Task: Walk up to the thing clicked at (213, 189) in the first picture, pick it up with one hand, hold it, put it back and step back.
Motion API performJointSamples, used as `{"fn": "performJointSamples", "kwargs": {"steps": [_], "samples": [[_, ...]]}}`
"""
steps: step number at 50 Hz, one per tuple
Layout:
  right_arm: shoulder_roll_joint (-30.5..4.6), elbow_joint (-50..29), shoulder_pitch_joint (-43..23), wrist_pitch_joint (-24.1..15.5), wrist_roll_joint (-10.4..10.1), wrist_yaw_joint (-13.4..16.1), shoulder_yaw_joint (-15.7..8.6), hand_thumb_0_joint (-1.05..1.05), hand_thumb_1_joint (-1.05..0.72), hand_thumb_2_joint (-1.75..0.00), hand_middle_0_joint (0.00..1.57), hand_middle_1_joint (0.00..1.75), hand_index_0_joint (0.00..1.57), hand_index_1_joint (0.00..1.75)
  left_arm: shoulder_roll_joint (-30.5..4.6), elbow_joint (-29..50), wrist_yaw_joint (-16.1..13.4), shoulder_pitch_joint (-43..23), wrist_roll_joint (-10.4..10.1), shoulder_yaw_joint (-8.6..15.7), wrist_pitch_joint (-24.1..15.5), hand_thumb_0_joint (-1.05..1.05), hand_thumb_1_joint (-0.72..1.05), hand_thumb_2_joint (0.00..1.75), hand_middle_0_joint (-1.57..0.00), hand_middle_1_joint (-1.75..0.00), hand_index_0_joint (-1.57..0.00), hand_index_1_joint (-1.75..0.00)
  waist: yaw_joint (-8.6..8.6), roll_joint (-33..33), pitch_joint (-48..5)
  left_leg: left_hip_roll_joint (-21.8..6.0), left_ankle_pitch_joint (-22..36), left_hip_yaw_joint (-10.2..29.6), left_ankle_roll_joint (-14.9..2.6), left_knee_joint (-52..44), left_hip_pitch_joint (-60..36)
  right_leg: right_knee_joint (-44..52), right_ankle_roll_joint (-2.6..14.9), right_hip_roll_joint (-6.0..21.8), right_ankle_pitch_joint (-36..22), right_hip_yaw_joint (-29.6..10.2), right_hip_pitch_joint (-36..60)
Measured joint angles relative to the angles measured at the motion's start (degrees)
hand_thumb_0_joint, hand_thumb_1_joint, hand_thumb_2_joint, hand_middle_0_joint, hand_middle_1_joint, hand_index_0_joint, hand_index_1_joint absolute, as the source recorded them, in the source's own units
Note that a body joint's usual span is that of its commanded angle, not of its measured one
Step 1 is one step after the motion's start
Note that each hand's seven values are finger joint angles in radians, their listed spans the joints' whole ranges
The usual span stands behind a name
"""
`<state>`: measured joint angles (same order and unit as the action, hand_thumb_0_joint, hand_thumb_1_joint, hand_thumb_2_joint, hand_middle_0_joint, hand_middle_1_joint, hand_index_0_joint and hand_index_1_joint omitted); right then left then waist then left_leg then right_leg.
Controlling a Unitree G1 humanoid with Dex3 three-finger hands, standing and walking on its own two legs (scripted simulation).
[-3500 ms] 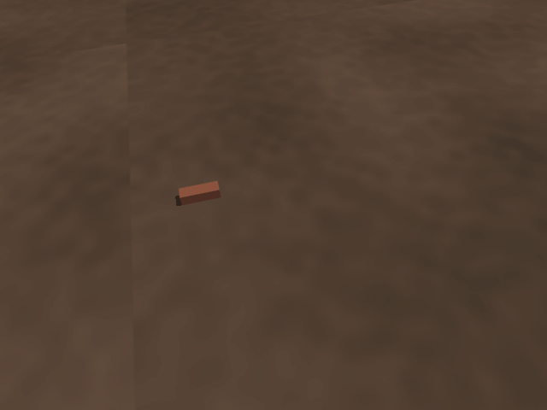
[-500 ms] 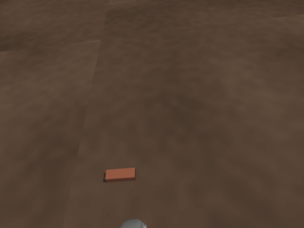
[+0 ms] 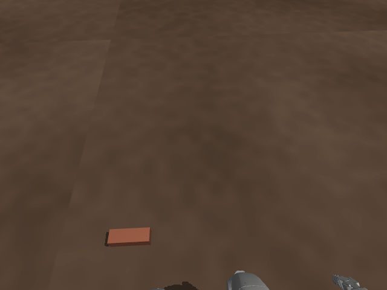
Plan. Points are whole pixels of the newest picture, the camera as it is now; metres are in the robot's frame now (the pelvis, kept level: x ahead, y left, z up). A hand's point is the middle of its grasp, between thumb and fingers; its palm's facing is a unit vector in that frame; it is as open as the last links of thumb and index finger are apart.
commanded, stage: walk up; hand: left
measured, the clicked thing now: (130, 237) +0.47 +0.32 -0.73
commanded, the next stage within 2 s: none
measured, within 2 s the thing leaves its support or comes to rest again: neither
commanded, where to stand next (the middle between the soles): +0.09 +0.02 m, yaw +1 degrees
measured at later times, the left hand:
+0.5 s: hand out of the picture +0.07 +0.29 -0.15, palm faces +0.03 -0.91 -0.42, open 7.4 cm
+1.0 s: hand out of the picture +0.11 +0.28 -0.14, palm faces +0.01 -0.92 -0.39, open 7.4 cm
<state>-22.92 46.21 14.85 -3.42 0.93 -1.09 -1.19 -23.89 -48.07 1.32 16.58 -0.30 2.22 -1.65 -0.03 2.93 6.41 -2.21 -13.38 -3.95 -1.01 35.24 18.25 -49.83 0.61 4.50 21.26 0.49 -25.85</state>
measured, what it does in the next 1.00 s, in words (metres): steps on the spot: right foot, then left foot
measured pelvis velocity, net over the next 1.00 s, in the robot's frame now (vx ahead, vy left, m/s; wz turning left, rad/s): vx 0.03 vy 0.01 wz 0.03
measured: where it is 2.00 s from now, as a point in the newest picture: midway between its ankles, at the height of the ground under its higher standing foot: outside the picture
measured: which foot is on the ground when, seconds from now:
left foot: down 0.00-0.10, up 0.12-0.38, down 0.40-1.00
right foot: up 0.00-0.06, down 0.08-1.00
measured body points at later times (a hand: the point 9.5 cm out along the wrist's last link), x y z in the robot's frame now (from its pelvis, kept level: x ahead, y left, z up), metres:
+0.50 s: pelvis +0.01 +0.01 -0.01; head +0.03 +0.01 +0.44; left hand +0.06 +0.34 -0.12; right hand +0.07 -0.32 -0.13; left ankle +0.00 +0.13 -0.72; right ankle +0.07 -0.14 -0.71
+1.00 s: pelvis +0.03 +0.01 +0.00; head +0.05 +0.01 +0.45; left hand +0.11 +0.33 -0.12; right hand +0.15 -0.30 -0.12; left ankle +0.00 +0.13 -0.72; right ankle +0.08 -0.14 -0.72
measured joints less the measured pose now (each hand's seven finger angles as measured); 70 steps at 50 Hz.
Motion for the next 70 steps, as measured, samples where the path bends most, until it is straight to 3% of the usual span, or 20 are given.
{"fn": "performJointSamples", "kwargs": {"steps": [3,5,8,11,15,18,19,21,22,26,28,29,32,37,42,52,70], "samples": [[-0.93,0.60,-0.75,1.82,-0.05,-0.19,-0.09,0.01,-0.90,-0.90,0.21,0.30,0.20,0.30,0.05,-1.20,-0.64,-0.41,0.16,0.12,-0.62,0.01,0.90,0.90,-0.20,-0.30,-0.20,-0.30,-0.30,-1.76,-0.23,-1.05,-2.94,0.70,0.71,4.97,2.04,7.77,-0.32,-0.48,-6.13,0.46,2.76],[-1.55,1.43,-1.67,3.26,-0.30,-0.05,-0.45,0.01,-0.90,-0.90,0.21,0.30,0.20,0.30,0.70,-2.51,-1.31,-0.75,0.67,0.34,-0.94,0.01,0.90,0.90,-0.20,-0.30,-0.20,-0.30,-0.10,-4.36,-0.17,-2.66,-5.94,1.88,0.38,9.82,3.83,8.29,-1.19,-2.13,-5.62,1.29,3.70],[-1.21,2.96,-2.63,5.21,-0.38,0.37,-0.82,0.01,-0.90,-0.90,0.20,0.30,0.20,0.29,1.56,-3.58,-1.78,-1.52,1.49,-0.48,-0.83,0.01,0.90,0.90,-0.20,-0.30,-0.21,-0.30,0.40,-5.82,-0.58,-0.22,-13.97,4.57,-0.46,16.46,6.46,6.23,-0.85,-1.86,-4.43,1.67,2.49],[-1.41,4.25,-3.33,5.72,-0.53,-0.04,-1.02,0.01,-0.90,-0.90,0.20,0.30,0.20,0.29,2.33,-3.76,-2.01,-2.58,1.66,-0.85,-0.88,0.01,0.90,0.90,-0.20,-0.30,-0.21,-0.30,1.01,-6.71,-0.15,0.94,-14.34,5.35,-0.71,20.55,7.67,7.50,-0.76,-1.23,-5.34,1.57,2.23],[-1.63,5.91,-3.07,5.96,-0.11,-0.51,-1.40,0.01,-0.90,-0.90,0.20,0.30,0.20,0.29,2.11,-3.45,-2.04,-3.62,2.13,-0.63,-1.01,0.01,0.90,0.90,-0.21,-0.30,-0.21,-0.30,1.37,-6.86,-0.09,0.59,-14.31,5.35,-0.34,20.23,6.79,8.83,-0.85,-0.29,-6.24,1.82,1.35],[-1.71,7.72,-2.36,5.73,0.09,-0.71,-1.49,0.01,-0.90,-0.90,0.20,0.30,0.20,0.29,1.33,-3.34,-1.96,-4.14,2.41,-0.18,-0.81,0.01,0.90,0.90,-0.21,-0.30,-0.21,-0.30,1.60,-6.13,-0.66,0.20,-16.53,4.82,0.07,14.01,3.70,8.81,-1.03,0.55,-6.21,2.06,0.49],[-1.70,8.31,-2.04,5.42,0.11,-0.72,-1.49,0.01,-0.90,-0.90,0.20,0.30,0.20,0.29,0.98,-3.38,-1.89,-4.34,2.34,-0.08,-0.61,0.01,0.90,0.90,-0.21,-0.30,-0.21,-0.30,1.64,-5.69,-0.89,0.27,-15.95,4.43,0.16,10.59,2.14,8.38,-1.18,0.93,-5.99,2.09,0.10],[-0.86,9.81,-2.08,4.55,0.31,-0.41,-1.49,0.01,-0.90,-0.90,0.20,0.30,0.20,0.29,-0.10,-3.93,-1.88,-4.95,1.85,0.17,0.01,0.01,0.90,0.90,-0.21,-0.30,-0.21,-0.30,1.89,-2.86,-0.26,1.94,-8.93,2.95,1.29,5.87,-0.34,6.60,-1.58,2.68,-5.14,0.61,-0.35],[-0.25,10.28,-1.98,4.12,0.60,-0.24,-1.37,0.01,-0.90,-0.90,0.20,0.30,0.20,0.29,-0.53,-4.38,-1.98,-4.87,1.50,0.23,0.43,0.01,0.90,0.90,-0.20,-0.30,-0.21,-0.30,2.06,-1.10,-0.17,2.96,-8.28,1.90,1.47,4.95,-1.39,5.76,-0.98,3.51,-4.65,-0.63,-0.45],[0.23,11.12,-0.51,3.55,0.63,-0.29,-0.71,0.01,-0.90,-0.90,0.20,0.30,0.20,0.30,-0.04,-7.44,-1.93,-4.48,0.79,-0.43,1.27,0.01,0.90,0.90,-0.20,-0.30,-0.21,-0.30,0.26,-1.99,-2.83,1.44,-9.46,3.41,1.00,4.95,-2.17,5.57,0.09,-0.20,3.76,-0.45,1.73],[0.60,11.29,-0.82,3.59,0.43,-0.20,-0.26,0.01,-0.90,-0.90,0.20,0.30,0.20,0.30,-0.31,-7.97,-1.86,-4.47,0.45,-0.56,0.39,0.01,0.90,0.90,-0.20,-0.30,-0.21,-0.30,0.30,-1.15,-3.05,1.36,-9.75,3.10,1.35,4.91,-2.80,10.12,0.07,-0.61,-5.22,-0.25,3.88],[0.55,11.37,-1.36,3.49,0.13,-0.11,-0.17,0.01,-0.90,-0.90,0.21,0.30,0.20,0.30,-0.07,-8.30,-1.93,-4.83,0.31,-0.54,-0.04,0.01,0.90,0.90,-0.20,-0.30,-0.21,-0.30,0.27,-1.31,-2.61,1.09,-10.11,3.19,1.47,5.46,-3.01,10.59,-1.01,-0.81,-6.86,-0.15,4.45],[0.57,11.34,-3.04,3.40,-0.47,0.18,-0.14,0.01,-0.90,-0.90,0.20,0.30,0.20,0.30,0.87,-9.08,-1.89,-6.00,0.29,-1.15,-0.42,0.01,0.90,0.90,-0.20,-0.30,-0.20,-0.30,0.20,-1.99,-2.23,0.74,-10.47,3.50,1.36,5.90,-3.30,10.91,-2.58,-1.04,-5.57,0.21,5.28],[1.07,11.82,-4.73,3.10,-0.16,-0.06,0.09,0.01,-0.90,-0.90,0.20,0.30,0.20,0.30,1.68,-10.45,-1.23,-7.25,0.55,-2.18,0.48,0.01,0.90,0.90,-0.20,-0.30,-0.21,-0.30,0.53,-2.28,-3.39,0.97,-10.19,2.96,0.86,4.04,-4.50,11.46,-0.90,-1.34,-4.34,-0.73,5.77],[1.89,12.41,-6.50,3.06,-0.45,0.00,0.65,0.01,-0.90,-0.90,0.20,0.30,0.20,0.30,1.67,-11.69,-1.35,-7.86,0.35,-2.22,-0.78,0.01,0.90,0.90,-0.20,-0.30,-0.21,-0.30,0.74,-2.96,-3.11,0.23,-9.82,3.36,1.54,2.31,-5.91,14.23,-2.73,-1.96,-5.88,-0.26,7.71],[1.26,13.86,-9.69,3.50,-0.64,0.09,-0.05,0.01,-0.90,-0.90,0.20,0.30,0.20,0.30,2.03,-13.22,-1.74,-9.96,0.37,-2.70,-0.42,0.01,0.90,0.90,-0.20,-0.30,-0.21,-0.30,0.66,-3.35,-1.99,1.12,-7.97,2.72,1.53,-1.61,-7.92,15.59,-2.80,-1.18,-6.39,-0.88,8.45],[1.49,17.76,-9.20,3.98,-0.29,-0.17,-0.07,0.01,-0.90,-0.90,0.20,0.30,0.20,0.29,3.25,-15.47,-1.48,-12.14,0.67,-2.55,0.24,0.01,0.90,0.90,-0.20,-0.30,-0.21,-0.30,-0.03,-2.82,-2.38,0.93,-4.69,1.87,1.76,-8.36,-12.02,21.50,-2.80,-1.54,-9.41,-1.44,11.90]]}}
